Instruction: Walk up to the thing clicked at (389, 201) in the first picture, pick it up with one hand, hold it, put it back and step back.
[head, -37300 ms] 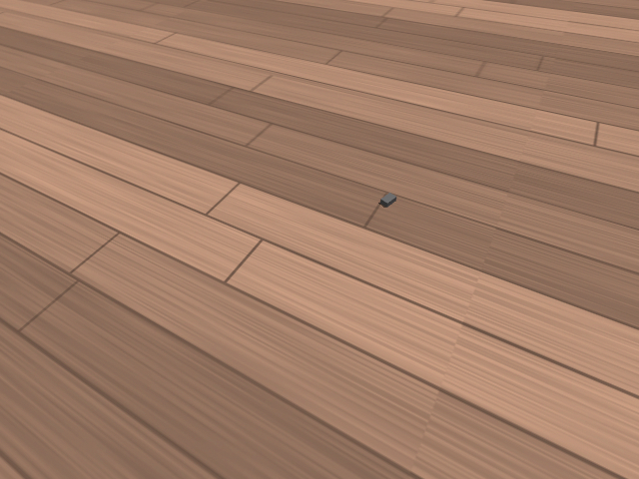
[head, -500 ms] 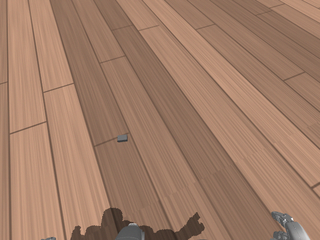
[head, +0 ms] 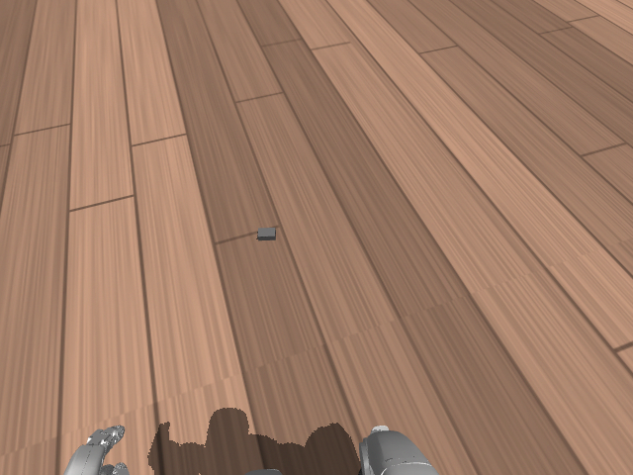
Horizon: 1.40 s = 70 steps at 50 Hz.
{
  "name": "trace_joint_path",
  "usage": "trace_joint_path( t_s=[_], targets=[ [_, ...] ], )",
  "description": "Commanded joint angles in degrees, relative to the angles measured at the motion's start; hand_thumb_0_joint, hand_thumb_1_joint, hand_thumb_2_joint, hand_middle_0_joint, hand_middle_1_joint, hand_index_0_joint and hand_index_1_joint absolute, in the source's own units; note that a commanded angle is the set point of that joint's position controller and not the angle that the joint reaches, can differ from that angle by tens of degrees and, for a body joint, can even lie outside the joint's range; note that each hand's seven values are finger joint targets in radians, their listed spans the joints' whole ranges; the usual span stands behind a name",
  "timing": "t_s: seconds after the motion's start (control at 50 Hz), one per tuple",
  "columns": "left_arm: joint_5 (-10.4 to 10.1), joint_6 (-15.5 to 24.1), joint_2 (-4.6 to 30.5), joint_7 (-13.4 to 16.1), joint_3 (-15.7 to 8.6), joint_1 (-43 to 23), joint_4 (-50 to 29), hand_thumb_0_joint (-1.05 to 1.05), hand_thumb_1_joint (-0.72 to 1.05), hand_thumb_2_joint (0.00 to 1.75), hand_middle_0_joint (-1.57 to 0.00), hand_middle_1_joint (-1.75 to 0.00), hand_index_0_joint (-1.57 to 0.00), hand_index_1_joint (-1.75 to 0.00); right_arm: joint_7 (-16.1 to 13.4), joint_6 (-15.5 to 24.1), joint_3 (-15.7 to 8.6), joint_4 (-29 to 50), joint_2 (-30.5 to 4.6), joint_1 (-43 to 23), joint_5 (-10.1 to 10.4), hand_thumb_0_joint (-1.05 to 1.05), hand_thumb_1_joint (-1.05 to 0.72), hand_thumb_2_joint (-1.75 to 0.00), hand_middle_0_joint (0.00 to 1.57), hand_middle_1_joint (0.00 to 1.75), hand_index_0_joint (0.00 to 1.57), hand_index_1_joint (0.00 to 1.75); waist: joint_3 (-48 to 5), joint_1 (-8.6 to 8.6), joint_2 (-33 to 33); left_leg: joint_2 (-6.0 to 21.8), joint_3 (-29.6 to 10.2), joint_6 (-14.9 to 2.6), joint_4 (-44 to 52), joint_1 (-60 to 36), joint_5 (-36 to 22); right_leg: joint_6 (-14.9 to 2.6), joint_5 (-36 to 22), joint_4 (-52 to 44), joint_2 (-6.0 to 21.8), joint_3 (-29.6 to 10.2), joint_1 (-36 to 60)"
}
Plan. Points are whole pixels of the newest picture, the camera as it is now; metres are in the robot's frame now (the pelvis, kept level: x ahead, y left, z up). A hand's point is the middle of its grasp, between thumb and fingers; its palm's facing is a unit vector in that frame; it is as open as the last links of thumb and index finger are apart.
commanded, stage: step back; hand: left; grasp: from above
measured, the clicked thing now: (266, 234) +0.98 +0.21 -0.74
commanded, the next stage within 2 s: stand in 1.38 s
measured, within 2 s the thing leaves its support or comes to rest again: neither
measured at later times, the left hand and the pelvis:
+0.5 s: hand out of the picture -0.07 +0.27 -0.12, palm faces -0.01 -0.89 -0.45, open 7.3 cm; pelvis -0.13 -0.01 +0.01, yaw -1 degrees
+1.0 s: hand out of the picture -0.07 +0.27 -0.13, palm faces +0.01 -0.93 -0.38, open 7.3 cm; pelvis -0.12 +0.00 +0.01, yaw +0 degrees
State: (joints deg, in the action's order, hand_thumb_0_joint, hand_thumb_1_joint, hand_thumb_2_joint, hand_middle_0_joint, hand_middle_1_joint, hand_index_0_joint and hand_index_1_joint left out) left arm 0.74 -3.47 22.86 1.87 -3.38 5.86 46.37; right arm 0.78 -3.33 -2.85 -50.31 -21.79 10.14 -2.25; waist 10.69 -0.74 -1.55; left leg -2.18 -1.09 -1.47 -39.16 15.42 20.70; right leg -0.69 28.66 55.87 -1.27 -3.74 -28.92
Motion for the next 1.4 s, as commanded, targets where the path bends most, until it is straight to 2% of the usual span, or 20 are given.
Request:
trace_joint_path(
  t_s=[0.0,0.12,0.18,0.22,0.24,0.26,0.32,0.42,0.5,0.52,0.54,0.56,0.72,0.76,0.78,0.98,1.02,1.04,1.14,1.38],
  targets=[
    [-0.67,1.17,11.24,0.82,-4.16,3.96,-2.28,0.00,0.90,0.90,-0.20,-0.30,-0.20,-0.30,-1.99,1.81,-3.28,6.68,-14.64,-7.76,-0.39,0.00,-0.90,-0.90,0.20,0.30,0.20,0.30,-8.62,3.54,8.06,17.13,-12.47,-12.39,15.74,4.86,-27.40,-0.14,1.97,19.44,-3.86,-4.85,2.98],
    [0.36,3.03,9.44,-0.33,-3.00,3.82,-1.41,0.00,0.90,0.90,-0.20,-0.30,-0.20,-0.30,-1.54,1.46,-3.82,5.80,-14.22,-1.59,-0.11,0.00,-0.90,-0.90,0.20,0.30,0.20,0.30,-12.76,-0.46,12.26,16.13,-11.59,-12.37,12.15,-9.40,-22.97,1.59,1.78,-8.90,0.18,1.36,5.93],
    [0.77,4.59,8.84,-0.28,-2.88,10.40,2.93,0.00,0.90,0.90,-0.20,-0.30,-0.20,-0.30,-1.19,0.38,-3.66,5.59,-15.30,-4.48,0.71,0.00,-0.90,-0.90,0.20,0.30,0.20,0.30,-15.82,2.41,11.01,13.93,-8.39,-8.81,6.99,-5.53,-15.94,-0.10,-10.57,-33.29,-0.96,6.19,18.51],
    [2.11,5.59,14.81,0.00,-4.72,11.14,3.91,0.00,0.90,0.90,-0.20,-0.30,-0.20,-0.30,-0.90,0.41,-1.82,5.63,-9.24,-2.27,1.15,0.00,-0.90,-0.90,0.20,0.30,0.20,0.30,-13.41,2.09,-4.42,4.09,-5.14,-2.02,-6.12,15.15,2.86,-3.39,-8.55,-37.40,10.32,-16.46,28.28],
    [2.10,5.33,21.14,0.00,-5.94,7.38,1.97,0.00,0.90,0.90,-0.20,-0.30,-0.20,-0.30,-1.77,0.29,-2.41,7.26,-9.78,-7.24,1.18,0.00,-0.90,-0.90,0.20,0.30,0.20,0.30,-10.85,5.10,-11.07,0.50,-7.62,1.08,-13.45,12.83,13.61,-13.53,-6.29,-40.04,24.45,-29.06,11.42],
    [1.93,5.66,21.20,0.25,-5.91,3.74,0.98,0.00,0.90,0.90,-0.20,-0.30,-0.20,-0.30,-1.81,0.06,-3.59,6.36,-12.74,-7.67,1.28,0.00,-0.90,-0.90,0.20,0.30,0.20,0.30,-6.68,3.97,-8.36,1.93,-13.13,1.97,-21.63,9.79,12.30,-16.33,-5.28,-40.94,26.45,-31.58,3.68],
    [1.60,5.91,14.28,0.44,-4.35,-0.08,0.84,0.00,0.90,0.90,-0.20,-0.30,-0.20,-0.30,-1.56,1.09,-3.10,2.78,-11.99,-3.01,2.02,0.00,-0.90,-0.90,0.20,0.30,0.20,0.30,-6.62,0.47,-2.68,-1.50,-8.95,2.40,-24.65,11.02,5.32,-11.06,-18.63,-33.02,16.20,-11.83,9.79],
    [2.32,5.92,15.09,-0.34,-4.98,5.70,2.26,0.00,0.90,0.90,-0.20,-0.30,-0.20,-0.30,-0.40,2.62,-2.61,2.75,-10.57,-5.51,0.38,0.00,-0.90,-0.90,0.20,0.30,0.20,0.30,-7.19,4.92,-8.64,2.15,-3.59,2.97,-4.61,11.14,8.73,-10.10,-2.16,-34.31,15.70,-12.20,18.36],
    [1.54,4.70,13.75,-1.36,-3.34,3.44,2.35,0.00,0.90,0.90,-0.20,-0.30,-0.20,-0.30,-0.35,4.28,-3.33,-1.56,-9.64,0.82,0.50,0.00,-0.90,-0.90,0.20,0.30,0.20,0.30,-8.82,1.25,-7.56,-0.34,2.13,1.04,17.07,-7.12,-0.56,-6.68,-4.13,-29.05,12.19,-6.64,10.76],
    [1.44,4.53,11.10,-1.52,-2.21,4.34,2.21,0.00,0.90,0.90,-0.20,-0.30,-0.20,-0.30,-0.62,4.73,-4.21,-2.57,-11.53,3.22,0.06,0.00,-0.90,-0.90,0.20,0.30,0.20,0.30,-10.53,0.14,-2.00,3.27,-5.01,-0.20,17.96,-14.95,-0.35,-4.75,-5.00,-23.26,10.12,-4.12,3.87],
    [0.34,4.48,7.54,-1.78,-1.26,2.33,1.81,0.00,0.90,0.90,-0.20,-0.30,-0.20,-0.30,-0.83,5.10,-4.58,-2.38,-15.47,2.50,-0.33,0.00,-0.90,-0.90,0.20,0.30,0.20,0.30,-10.69,-0.56,10.48,15.19,-25.94,-5.61,24.46,-12.57,15.82,-0.69,0.90,-14.66,2.91,1.85,-3.19],
    [0.35,4.42,12.26,-1.40,-2.93,-0.06,2.91,0.00,0.90,0.90,-0.20,-0.30,-0.20,-0.30,-0.53,5.14,-4.87,-1.84,-18.65,1.47,0.18,0.00,-0.90,-0.90,0.20,0.30,0.20,0.30,-7.80,-1.38,9.09,21.06,-31.30,-11.73,27.50,-0.72,26.04,-0.28,5.29,-7.01,3.00,1.93,2.66],
    [1.36,6.73,10.36,-1.60,-3.39,9.49,8.81,0.00,0.90,0.90,-0.20,-0.30,-0.20,-0.30,-0.25,4.14,-2.48,-0.75,-10.21,-4.08,0.69,0.00,-0.90,-0.90,0.20,0.30,0.20,0.30,-9.10,4.58,5.67,8.50,-7.98,-2.81,9.22,11.20,5.03,-1.52,-9.60,-33.51,1.59,1.41,29.30],
    [1.97,7.16,19.55,-1.24,-5.21,8.70,7.81,0.00,0.90,0.90,-0.20,-0.30,-0.20,-0.30,-0.99,3.92,-2.51,-0.03,-9.57,-5.36,0.48,0.00,-0.90,-0.90,0.20,0.30,0.20,0.30,-4.57,5.62,-7.82,0.64,-4.32,1.15,-11.41,18.04,12.42,-11.41,16.91,-45.84,23.19,-29.27,18.87],
    [1.75,7.33,18.61,-1.18,-5.24,5.41,5.86,0.00,0.90,0.90,-0.20,-0.30,-0.20,-0.30,-0.97,4.14,-3.08,-0.92,-11.89,-3.11,0.59,0.00,-0.90,-0.90,0.20,0.30,0.20,0.30,-2.67,3.85,-3.61,2.63,-7.34,1.19,-13.93,17.68,10.43,-14.21,12.05,-44.69,24.70,-29.69,17.78],
    [0.07,6.27,10.32,-1.56,-1.20,2.12,5.13,0.00,0.90,0.90,-0.20,-0.30,-0.20,-0.30,-0.94,5.80,-3.37,-5.01,-9.59,2.28,0.07,0.00,-0.90,-0.90,0.20,0.30,0.20,0.30,-12.08,-0.31,-0.30,4.27,-0.65,0.02,15.49,-11.16,-13.59,-3.81,-29.69,-21.57,9.59,-0.02,10.86],
    [-1.28,5.05,8.38,-1.21,-0.67,4.01,6.24,0.00,0.90,0.90,-0.20,-0.30,-0.20,-0.30,-1.46,6.08,-3.47,-3.34,-15.22,-2.02,0.32,0.00,-0.90,-0.90,0.20,0.30,0.20,0.30,-13.83,1.58,9.22,20.93,-20.60,-9.23,20.69,-5.31,-8.44,-0.07,-1.62,-14.81,1.56,3.96,9.92],
    [-0.86,4.84,10.54,-1.20,-1.15,3.48,7.50,0.00,0.90,0.90,-0.20,-0.30,-0.20,-0.30,-1.23,5.87,-3.61,-3.36,-15.34,-3.88,0.49,0.00,-0.90,-0.90,0.20,0.30,0.20,0.30,-11.91,1.46,7.73,20.99,-19.73,-11.14,20.95,0.47,-4.82,-0.35,2.56,-13.01,2.91,2.03,14.37],
    [-0.02,6.30,12.00,-1.16,-1.18,4.97,10.66,0.00,0.90,0.90,-0.20,-0.30,-0.20,-0.30,-0.99,5.05,-1.34,-3.93,-10.15,-8.78,1.43,0.00,-0.90,-0.90,0.20,0.30,0.20,0.30,-11.68,2.63,5.68,9.81,-5.35,-1.01,12.86,1.36,-9.16,-2.28,-18.25,-31.29,6.56,-4.07,20.04],
    [-0.89,6.01,8.74,-0.78,0.35,-1.13,12.61,0.00,0.90,0.90,-0.20,-0.30,-0.20,-0.30,-1.22,5.40,-0.93,-8.54,-10.58,-8.44,2.10,0.00,-0.90,-0.90,0.20,0.30,0.20,0.30,-15.60,0.48,1.09,10.93,-3.38,-1.38,15.10,-11.34,-34.14,-0.18,-37.64,-31.76,7.42,-1.09,23.26]
  ],
)
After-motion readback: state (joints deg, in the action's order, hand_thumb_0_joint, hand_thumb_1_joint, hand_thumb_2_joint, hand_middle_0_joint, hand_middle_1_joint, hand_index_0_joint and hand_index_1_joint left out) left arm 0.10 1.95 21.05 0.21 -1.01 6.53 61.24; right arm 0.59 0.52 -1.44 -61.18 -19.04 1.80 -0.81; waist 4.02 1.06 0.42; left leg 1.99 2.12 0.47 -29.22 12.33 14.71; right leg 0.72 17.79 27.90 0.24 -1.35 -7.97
